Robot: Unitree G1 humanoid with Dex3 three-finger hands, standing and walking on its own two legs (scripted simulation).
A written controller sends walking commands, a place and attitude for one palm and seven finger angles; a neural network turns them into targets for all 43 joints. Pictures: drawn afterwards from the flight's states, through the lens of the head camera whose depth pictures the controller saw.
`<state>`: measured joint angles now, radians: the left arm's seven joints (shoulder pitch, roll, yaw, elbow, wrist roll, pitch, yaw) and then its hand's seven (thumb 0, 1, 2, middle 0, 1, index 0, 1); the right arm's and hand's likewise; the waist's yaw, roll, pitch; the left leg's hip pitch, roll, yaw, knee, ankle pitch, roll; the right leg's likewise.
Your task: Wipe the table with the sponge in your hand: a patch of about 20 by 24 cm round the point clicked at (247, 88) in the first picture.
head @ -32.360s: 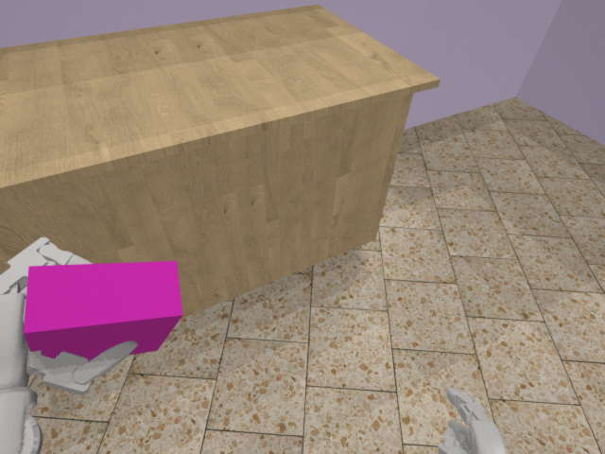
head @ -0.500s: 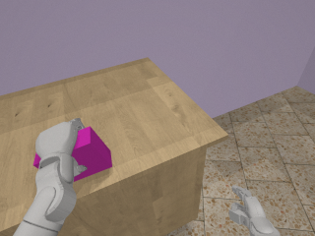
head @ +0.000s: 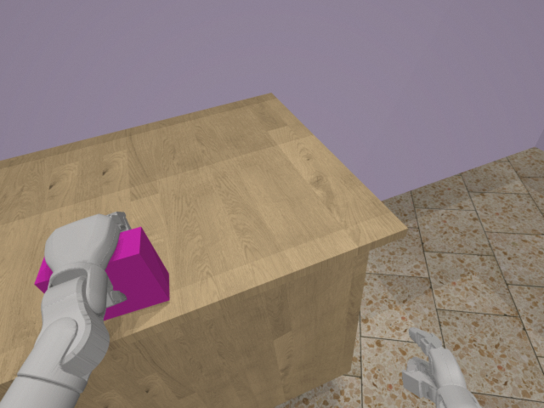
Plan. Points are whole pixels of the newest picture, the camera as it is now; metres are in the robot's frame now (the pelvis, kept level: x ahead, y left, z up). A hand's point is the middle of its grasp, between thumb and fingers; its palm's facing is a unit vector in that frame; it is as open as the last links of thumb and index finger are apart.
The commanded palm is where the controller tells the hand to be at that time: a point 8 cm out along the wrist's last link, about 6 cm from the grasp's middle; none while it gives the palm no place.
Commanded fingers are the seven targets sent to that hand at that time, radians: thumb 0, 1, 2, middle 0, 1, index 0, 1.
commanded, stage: wipe forward along the middle lane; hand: left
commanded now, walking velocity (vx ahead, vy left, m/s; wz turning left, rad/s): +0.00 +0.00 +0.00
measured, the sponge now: (116, 285) +0.26 +0.29 +0.07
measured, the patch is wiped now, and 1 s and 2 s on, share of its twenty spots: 0.95 0.95 0.95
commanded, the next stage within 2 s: slide back across to the first lane in 1.46 s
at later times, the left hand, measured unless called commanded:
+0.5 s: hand (103, 241) +0.30 +0.32 +0.11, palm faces -0.03 -0.04 -1.00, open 9.9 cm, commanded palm +0.29 +0.32 +0.15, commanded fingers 0.00 0.10 1.30 -1.20 -1.60 -1.20 -1.60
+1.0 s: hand (102, 220) +0.35 +0.35 +0.11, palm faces -0.09 -0.03 -1.00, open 9.9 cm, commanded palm +0.34 +0.35 +0.15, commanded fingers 0.00 0.10 1.30 -1.20 -1.60 -1.20 -1.60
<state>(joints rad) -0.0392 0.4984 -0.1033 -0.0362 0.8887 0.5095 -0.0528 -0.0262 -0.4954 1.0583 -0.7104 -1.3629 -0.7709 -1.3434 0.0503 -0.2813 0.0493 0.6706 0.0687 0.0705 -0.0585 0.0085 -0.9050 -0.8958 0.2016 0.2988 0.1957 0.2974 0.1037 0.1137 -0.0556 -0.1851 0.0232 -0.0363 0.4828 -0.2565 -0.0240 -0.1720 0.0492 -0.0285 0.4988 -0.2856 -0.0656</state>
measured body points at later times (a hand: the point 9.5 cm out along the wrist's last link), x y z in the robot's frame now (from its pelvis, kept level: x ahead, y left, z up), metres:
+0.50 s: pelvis -0.01 +0.00 +0.00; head -0.02 -0.04 +0.45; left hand +0.30 +0.32 +0.17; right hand +0.18 -0.24 -0.11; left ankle +0.01 +0.15 -0.74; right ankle -0.01 -0.08 -0.74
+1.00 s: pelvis -0.01 +0.00 +0.00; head +0.00 -0.03 +0.45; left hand +0.35 +0.35 +0.17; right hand +0.13 -0.25 -0.13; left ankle +0.01 +0.15 -0.74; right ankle -0.01 -0.08 -0.74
